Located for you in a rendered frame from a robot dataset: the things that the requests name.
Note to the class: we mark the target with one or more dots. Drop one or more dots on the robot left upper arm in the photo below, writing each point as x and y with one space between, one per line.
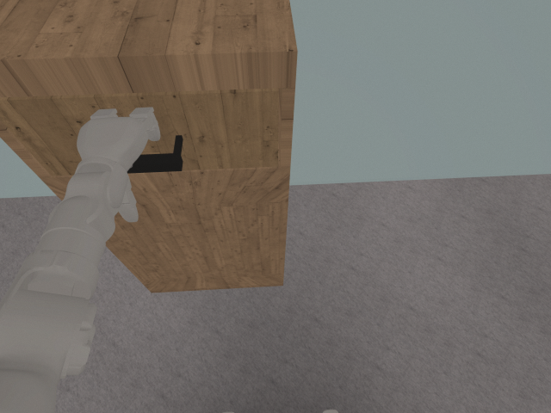
43 338

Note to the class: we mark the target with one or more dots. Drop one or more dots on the robot left hand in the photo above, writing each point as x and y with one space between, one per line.
121 139

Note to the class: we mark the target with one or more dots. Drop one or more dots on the handle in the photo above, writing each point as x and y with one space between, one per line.
160 162

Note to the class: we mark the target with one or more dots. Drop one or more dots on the cabinet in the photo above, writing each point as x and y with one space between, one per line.
197 229

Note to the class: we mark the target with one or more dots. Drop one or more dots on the drawer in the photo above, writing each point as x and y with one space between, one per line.
221 129

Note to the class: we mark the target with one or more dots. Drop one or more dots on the left robot forearm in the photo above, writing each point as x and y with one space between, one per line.
67 257

